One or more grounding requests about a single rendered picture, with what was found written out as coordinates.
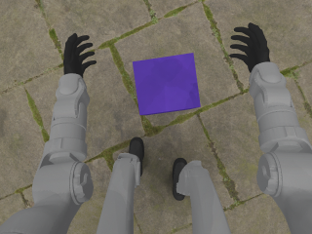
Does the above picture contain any robot left hand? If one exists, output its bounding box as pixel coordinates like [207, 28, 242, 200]
[63, 33, 97, 79]

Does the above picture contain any left robot shin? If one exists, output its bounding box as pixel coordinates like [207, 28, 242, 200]
[112, 153, 140, 170]

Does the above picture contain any right robot upper arm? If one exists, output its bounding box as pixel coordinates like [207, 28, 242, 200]
[256, 151, 312, 234]

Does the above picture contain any left robot thigh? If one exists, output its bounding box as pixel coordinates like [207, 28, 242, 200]
[96, 158, 140, 234]

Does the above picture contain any robot right hand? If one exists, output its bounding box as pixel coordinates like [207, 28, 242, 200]
[229, 22, 270, 73]

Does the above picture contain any robot left forearm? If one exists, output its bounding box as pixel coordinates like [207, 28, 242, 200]
[32, 73, 90, 203]

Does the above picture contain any left robot upper arm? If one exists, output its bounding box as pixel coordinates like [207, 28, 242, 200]
[0, 161, 94, 234]

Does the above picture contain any carton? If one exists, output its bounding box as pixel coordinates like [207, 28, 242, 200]
[133, 53, 201, 116]

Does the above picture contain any robot right forearm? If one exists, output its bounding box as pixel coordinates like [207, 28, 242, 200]
[249, 61, 312, 154]

